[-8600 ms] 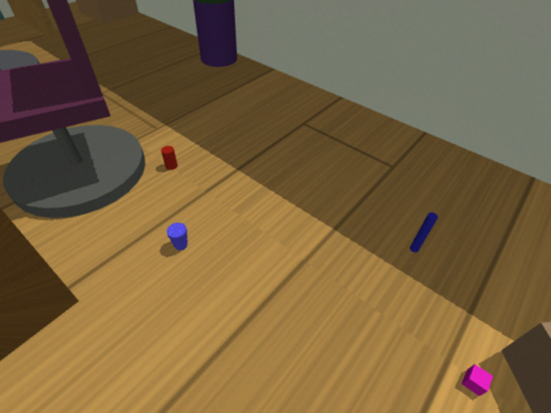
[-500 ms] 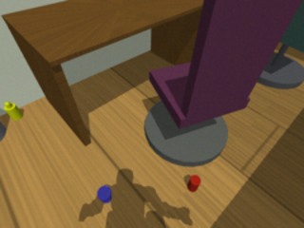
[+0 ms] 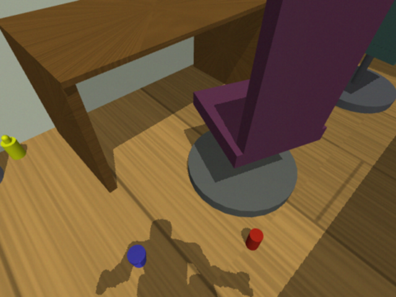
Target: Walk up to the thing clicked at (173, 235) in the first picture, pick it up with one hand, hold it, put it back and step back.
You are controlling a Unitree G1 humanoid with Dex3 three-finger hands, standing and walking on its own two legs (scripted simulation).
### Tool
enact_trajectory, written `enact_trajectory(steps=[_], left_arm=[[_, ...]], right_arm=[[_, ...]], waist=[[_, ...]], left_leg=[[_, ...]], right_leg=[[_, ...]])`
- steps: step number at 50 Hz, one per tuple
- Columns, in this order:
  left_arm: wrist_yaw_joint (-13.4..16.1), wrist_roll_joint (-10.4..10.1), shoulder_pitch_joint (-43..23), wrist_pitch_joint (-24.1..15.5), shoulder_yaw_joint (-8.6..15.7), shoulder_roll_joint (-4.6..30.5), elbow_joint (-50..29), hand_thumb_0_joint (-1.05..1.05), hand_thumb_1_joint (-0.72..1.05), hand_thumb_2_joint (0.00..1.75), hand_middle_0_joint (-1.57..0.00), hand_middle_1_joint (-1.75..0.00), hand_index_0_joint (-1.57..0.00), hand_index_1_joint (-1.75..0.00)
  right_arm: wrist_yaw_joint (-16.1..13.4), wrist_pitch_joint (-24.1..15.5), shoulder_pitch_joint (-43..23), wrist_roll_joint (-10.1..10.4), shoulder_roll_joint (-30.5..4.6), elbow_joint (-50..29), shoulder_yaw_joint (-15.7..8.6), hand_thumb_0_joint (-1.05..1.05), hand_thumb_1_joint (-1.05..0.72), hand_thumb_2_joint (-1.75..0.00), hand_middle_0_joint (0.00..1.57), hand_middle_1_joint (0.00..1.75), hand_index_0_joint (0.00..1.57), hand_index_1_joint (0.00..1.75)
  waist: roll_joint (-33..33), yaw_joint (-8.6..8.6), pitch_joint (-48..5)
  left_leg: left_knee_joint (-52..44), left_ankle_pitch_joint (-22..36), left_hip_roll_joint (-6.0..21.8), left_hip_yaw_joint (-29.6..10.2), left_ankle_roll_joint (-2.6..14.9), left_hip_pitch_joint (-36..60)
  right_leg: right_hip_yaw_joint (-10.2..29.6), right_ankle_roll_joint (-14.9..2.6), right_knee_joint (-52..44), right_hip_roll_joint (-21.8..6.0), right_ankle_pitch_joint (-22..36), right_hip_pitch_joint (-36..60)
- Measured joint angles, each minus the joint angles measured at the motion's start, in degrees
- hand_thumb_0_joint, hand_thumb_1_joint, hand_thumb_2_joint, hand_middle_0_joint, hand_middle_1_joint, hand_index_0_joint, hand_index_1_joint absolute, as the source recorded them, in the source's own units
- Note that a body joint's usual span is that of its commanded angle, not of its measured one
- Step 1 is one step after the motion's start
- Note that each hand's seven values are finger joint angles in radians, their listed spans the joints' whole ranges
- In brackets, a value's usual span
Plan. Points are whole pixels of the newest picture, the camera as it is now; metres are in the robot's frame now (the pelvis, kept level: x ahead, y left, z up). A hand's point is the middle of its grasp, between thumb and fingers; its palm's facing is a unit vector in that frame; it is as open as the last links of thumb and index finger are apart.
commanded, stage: walk up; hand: left
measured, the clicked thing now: (138, 258) +0.43 +0.27 -0.72
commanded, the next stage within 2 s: stand in 1.92 s
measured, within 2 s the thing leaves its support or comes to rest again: neither
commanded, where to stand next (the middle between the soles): +0.05 +0.03 m, yaw +1 degrees
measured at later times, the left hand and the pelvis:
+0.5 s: hand out of the picture +0.10 +0.27 -0.15, palm faces -0.06 -0.91 -0.42, open 7.4 cm; pelvis +0.01 +0.01 -0.01, yaw -2 degrees
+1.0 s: hand out of the picture +0.10 +0.31 -0.16, palm faces -0.03 -0.93 -0.36, open 7.4 cm; pelvis +0.01 +0.05 +0.00, yaw -1 degrees
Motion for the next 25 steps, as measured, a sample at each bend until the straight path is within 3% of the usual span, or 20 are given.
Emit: enact_trajectory(steps=[14,18,21,25], left_arm=[[0.87,-0.24,-0.68,-0.19,-0.68,0.12,-4.09,0.0,0.9,0.9,-0.21,-0.3,-0.2,-0.3],[1.05,-0.39,-1.2,0.3,-0.7,0.31,-4.39,0.0,0.9,0.9,-0.21,-0.3,-0.2,-0.3],[0.91,-0.29,-1.09,0.38,-0.55,0.52,-4.68,0.01,0.9,0.9,-0.21,-0.3,-0.2,-0.3],[0.97,0.2,-0.83,-1.16,-0.34,-0.81,-5.35,0.01,0.9,0.9,-0.21,-0.3,-0.2,-0.3]], right_arm=[[-0.04,1.29,-1.81,0.51,-0.05,-4.14,-1.09,0.01,-0.9,-0.9,0.2,0.3,0.2,0.3],[0.04,0.68,-2.39,0.47,0.29,-5.07,-1.18,0.01,-0.9,-0.9,0.2,0.3,0.2,0.3],[0.09,0.58,-1.93,0.25,0.7,-5.98,-1.03,0.01,-0.9,-0.9,0.21,0.3,0.2,0.3],[-0.07,2.17,-1.29,0.64,-0.29,-6.21,-0.96,0.01,-0.9,-0.9,0.21,0.3,0.2,0.3]], waist=[[0.79,-0.43,1.41],[0.6,-0.12,1.9],[0.46,-0.05,2.15],[2.51,-0.54,2.72]], left_leg=[[6.87,-4.69,-0.12,0.5,0.61,-1.52],[6.86,-4.98,0.08,1.46,1.03,-0.79],[7.09,-5.45,0.55,2.27,0.86,-0.24],[13.21,-8.15,1.28,-0.19,0.51,-3.05]], right_leg=[[0.63,0.32,5.86,-0.24,-4.0,-1.29],[-0.33,-1.52,9.66,-0.29,-3.28,-2.97],[-2.7,-3.41,9.23,0.09,-5.85,-3.39],[-4.03,-1.52,6.57,1.09,-2.58,-2.43]])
